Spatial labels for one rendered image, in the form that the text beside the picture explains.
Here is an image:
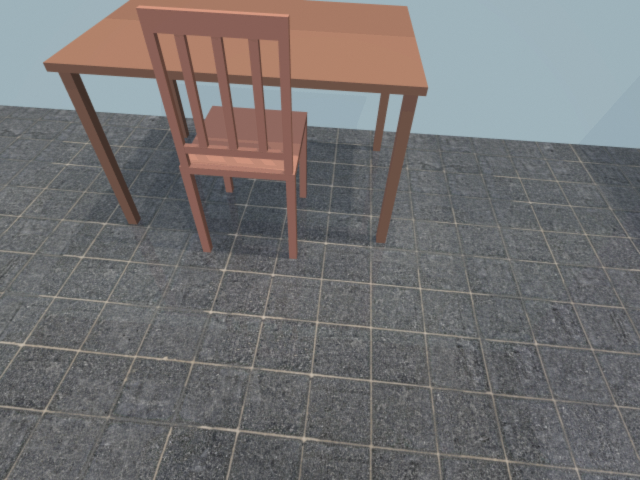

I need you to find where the chair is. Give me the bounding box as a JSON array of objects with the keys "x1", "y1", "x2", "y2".
[{"x1": 136, "y1": 6, "x2": 307, "y2": 259}]

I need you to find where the table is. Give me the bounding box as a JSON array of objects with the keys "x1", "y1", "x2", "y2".
[{"x1": 43, "y1": 0, "x2": 428, "y2": 243}]

